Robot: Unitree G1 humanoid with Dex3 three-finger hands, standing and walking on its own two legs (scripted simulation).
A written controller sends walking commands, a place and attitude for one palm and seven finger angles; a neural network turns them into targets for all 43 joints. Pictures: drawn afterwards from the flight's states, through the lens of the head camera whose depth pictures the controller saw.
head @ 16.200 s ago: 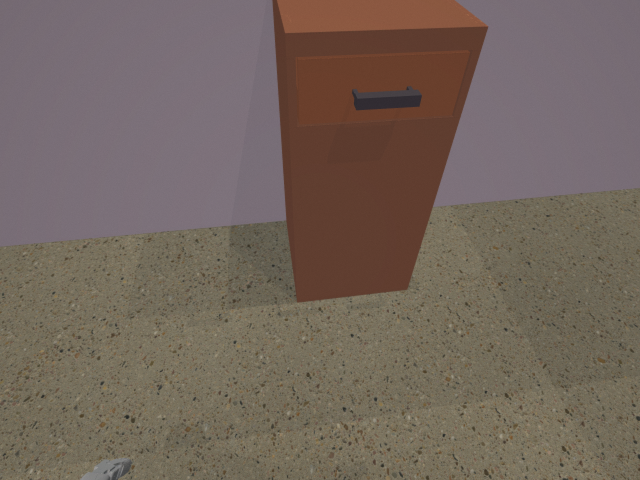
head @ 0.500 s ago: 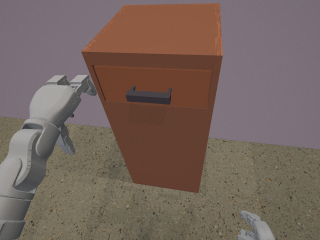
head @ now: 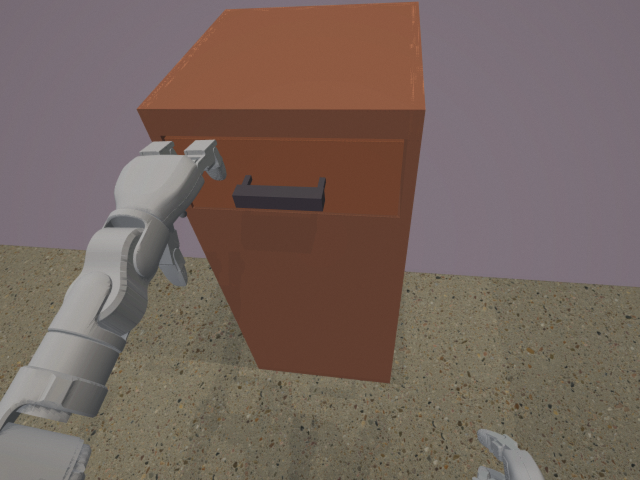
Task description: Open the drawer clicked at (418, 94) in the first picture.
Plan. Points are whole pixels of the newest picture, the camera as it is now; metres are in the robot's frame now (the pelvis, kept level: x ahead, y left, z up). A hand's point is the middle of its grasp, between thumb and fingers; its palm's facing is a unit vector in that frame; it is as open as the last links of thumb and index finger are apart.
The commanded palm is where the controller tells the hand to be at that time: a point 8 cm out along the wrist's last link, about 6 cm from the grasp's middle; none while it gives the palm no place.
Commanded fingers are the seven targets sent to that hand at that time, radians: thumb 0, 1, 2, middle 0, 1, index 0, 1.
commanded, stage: move the hooked fingers above the handle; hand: left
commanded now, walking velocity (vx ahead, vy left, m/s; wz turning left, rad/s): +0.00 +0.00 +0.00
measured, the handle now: (281, 189) +0.54 +0.13 +0.06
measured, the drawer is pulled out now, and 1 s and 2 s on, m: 0.00 0.00 0.00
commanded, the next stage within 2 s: none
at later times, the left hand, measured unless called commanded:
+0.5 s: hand (234, 211) +0.41 +0.16 +0.13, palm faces +0.00 -0.04 -1.00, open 13.9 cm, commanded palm +0.40 +0.16 +0.19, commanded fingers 0.00 -0.50 0.30 -0.30 -1.20 -0.30 -1.20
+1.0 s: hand (285, 201) +0.46 +0.10 +0.10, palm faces -0.08 -0.04 -1.00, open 13.9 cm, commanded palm +0.46 +0.11 +0.18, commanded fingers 0.00 -0.50 0.30 -0.30 -1.20 -0.30 -1.20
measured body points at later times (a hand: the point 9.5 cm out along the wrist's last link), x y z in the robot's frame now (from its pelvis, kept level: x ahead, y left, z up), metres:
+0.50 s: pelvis +0.03 -0.02 +0.00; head +0.05 -0.06 +0.44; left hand +0.41 +0.16 +0.18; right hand +0.22 -0.25 -0.12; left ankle +0.02 +0.09 -0.74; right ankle -0.01 -0.10 -0.74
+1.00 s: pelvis +0.03 -0.02 -0.01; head +0.06 -0.06 +0.44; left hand +0.46 +0.10 +0.16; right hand +0.14 -0.28 -0.15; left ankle +0.02 +0.09 -0.74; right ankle -0.01 -0.10 -0.74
